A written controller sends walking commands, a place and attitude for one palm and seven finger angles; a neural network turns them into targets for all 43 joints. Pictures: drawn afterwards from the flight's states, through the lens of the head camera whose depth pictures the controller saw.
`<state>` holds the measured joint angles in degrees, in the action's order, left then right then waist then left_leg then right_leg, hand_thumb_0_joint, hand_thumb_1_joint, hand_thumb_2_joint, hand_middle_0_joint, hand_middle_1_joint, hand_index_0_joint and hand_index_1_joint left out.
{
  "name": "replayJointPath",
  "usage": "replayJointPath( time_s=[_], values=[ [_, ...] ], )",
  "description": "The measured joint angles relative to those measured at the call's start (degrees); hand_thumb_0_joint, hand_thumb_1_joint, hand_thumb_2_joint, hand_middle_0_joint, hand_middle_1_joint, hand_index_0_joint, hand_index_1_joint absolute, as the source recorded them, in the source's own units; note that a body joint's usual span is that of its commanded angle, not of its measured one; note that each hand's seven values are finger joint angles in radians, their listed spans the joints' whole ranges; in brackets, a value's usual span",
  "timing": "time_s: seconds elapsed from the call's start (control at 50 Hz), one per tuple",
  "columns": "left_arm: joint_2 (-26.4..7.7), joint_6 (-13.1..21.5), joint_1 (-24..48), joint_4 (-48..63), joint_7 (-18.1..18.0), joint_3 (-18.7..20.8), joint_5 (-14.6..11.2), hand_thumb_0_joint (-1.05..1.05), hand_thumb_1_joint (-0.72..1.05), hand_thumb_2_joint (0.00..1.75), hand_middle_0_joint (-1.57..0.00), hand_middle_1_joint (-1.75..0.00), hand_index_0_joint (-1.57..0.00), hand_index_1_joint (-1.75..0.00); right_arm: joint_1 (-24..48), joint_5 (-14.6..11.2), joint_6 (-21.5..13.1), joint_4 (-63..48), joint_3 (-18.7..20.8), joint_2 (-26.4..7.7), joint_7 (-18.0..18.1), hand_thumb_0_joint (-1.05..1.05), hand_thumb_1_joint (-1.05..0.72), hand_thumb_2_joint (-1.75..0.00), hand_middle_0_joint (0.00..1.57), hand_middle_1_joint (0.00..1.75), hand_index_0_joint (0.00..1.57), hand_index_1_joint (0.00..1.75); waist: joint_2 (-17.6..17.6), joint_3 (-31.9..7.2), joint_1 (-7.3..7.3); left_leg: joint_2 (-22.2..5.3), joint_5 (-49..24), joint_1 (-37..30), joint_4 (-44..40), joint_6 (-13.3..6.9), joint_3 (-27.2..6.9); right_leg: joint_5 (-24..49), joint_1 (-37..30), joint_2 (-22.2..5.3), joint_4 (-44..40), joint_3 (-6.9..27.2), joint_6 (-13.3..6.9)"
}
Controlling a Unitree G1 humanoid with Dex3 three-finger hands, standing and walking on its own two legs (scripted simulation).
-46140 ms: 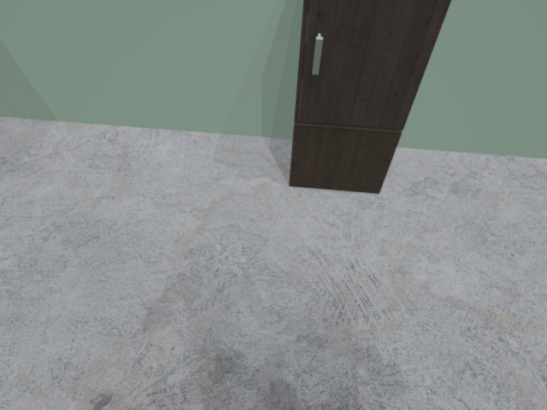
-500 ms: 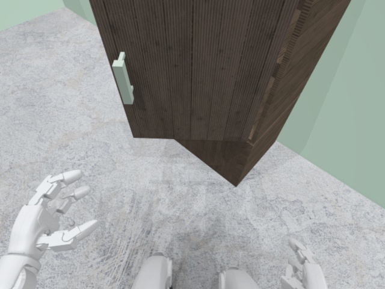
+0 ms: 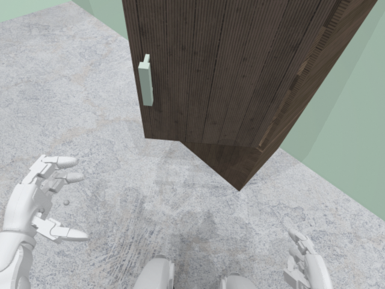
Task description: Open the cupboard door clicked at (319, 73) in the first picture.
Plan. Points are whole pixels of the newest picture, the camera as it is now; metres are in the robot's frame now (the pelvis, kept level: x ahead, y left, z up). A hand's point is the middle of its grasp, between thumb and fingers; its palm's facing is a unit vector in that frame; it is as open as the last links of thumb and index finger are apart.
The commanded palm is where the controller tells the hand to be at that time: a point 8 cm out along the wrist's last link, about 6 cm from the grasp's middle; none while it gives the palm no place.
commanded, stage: raise the hand with hooked fingers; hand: left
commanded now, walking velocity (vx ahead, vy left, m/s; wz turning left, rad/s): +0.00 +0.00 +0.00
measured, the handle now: (147, 80) +0.60 +0.17 +0.04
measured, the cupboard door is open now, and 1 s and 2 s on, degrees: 41 41 41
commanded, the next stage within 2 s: move the hooked fingers beside the handle in 0.80 s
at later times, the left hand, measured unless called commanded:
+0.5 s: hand (73, 181) +0.30 +0.26 +0.05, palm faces +0.00 -1.00 -0.03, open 14.0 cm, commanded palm +0.27 +0.30 +0.06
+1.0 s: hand (83, 181) +0.30 +0.24 +0.05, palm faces +0.02 -1.00 -0.04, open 14.0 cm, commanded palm +0.29 +0.29 +0.06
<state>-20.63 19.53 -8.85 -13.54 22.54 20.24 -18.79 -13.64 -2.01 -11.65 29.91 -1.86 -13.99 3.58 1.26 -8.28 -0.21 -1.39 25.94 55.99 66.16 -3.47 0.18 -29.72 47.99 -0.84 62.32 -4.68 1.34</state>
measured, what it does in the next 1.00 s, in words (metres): stands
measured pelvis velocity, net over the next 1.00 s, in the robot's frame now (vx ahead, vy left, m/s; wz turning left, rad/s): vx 0.01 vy -0.03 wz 0.00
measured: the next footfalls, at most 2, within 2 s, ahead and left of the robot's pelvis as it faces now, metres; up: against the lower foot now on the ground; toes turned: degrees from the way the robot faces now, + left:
none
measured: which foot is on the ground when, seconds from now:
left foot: down 0.00-1.00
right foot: down 0.00-1.00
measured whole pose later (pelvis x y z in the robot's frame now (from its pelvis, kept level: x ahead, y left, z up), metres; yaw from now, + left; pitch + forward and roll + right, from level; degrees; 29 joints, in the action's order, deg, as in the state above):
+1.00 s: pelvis +0.01 -0.03 +0.00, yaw +0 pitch +16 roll -3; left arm -22.5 20.3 1.3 -25.4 29.0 24.0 -20.2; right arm -15.0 -2.5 -9.8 31.4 -1.5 -15.5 4.6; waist 1.9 -8.0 -0.3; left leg -2.7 26.4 55.7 65.6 -1.0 -0.5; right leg -30.9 48.7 0.6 63.3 -5.0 -0.8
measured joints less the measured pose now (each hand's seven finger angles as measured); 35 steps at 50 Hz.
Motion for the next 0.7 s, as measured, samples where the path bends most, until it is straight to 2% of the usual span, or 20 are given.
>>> replayJointPath(
  time_s=[0.08,0.24,0.4,0.56,0.7],
  values=[
    [-0.4,-1.6,1.7,-2.0,1.9,0.0,0.4,-0.01,-0.45,0.32,-0.3,-1.17,-0.29,-1.17,0.0,0.0,0.1,-0.3,-0.5,-0.1,0.2,0.01,-0.91,-0.89,0.2,0.3,0.2,0.3,0.1,0.6,0.34,0.0,0.0,-0.4,-0.4,-0.1,0.0,0.2,-0.5,0.0,-0.6,0.1,0.1],
    [-1.9,0.8,5.7,-3.6,3.4,2.9,-0.5,-0.01,-0.49,0.31,-0.3,-1.19,-0.3,-1.19,-0.9,0.3,0.4,1.1,-0.3,-0.4,0.4,0.01,-0.9,-0.89,0.2,0.3,0.2,0.3,-0.3,0.9,0.23,-0.1,0.1,-0.8,-0.8,0.2,-0.1,0.0,-0.8,0.2,-1.0,0.0,-0.1],
    [-3.9,-2.4,9.0,-9.8,6.7,4.4,-1.7,-0.01,-0.49,0.31,-0.3,-1.2,-0.29,-1.2,-2.4,-0.3,1.4,1.4,0.4,-1.6,0.6,0.01,-0.91,-0.89,0.2,0.3,0.2,0.3,0.3,0.7,-0.48,-0.5,-0.2,-1.1,-1.9,0.6,0.1,0.3,-0.7,0.6,-1.8,0.2,-0.4],
    [-2.1,0.8,7.9,-9.0,6.1,4.5,-1.8,-0.02,-0.49,0.3,-0.3,-1.2,-0.3,-1.2,-3.0,-0.1,1.6,1.4,1.2,-1.9,0.1,0.01,-0.91,-0.89,0.2,0.3,0.2,0.3,-0.2,0.5,-1.0,-1.0,0.2,-0.7,-1.4,1.3,0.2,-0.3,0.1,1.1,-0.7,0.4,-1.0],
    [-2.0,0.5,7.7,-9.3,5.8,4.3,-1.5,-0.02,-0.49,0.3,-0.3,-1.2,-0.3,-1.2,-2.4,-0.4,2.2,1.3,1.0,-1.6,0.2,0.01,-0.91,-0.89,0.2,0.3,0.2,0.3,0.1,0.7,-0.98,-1.3,0.3,-0.6,-1.0,1.9,-0.4,-0.6,0.2,1.4,-0.1,-0.1,-1.7]
  ],
)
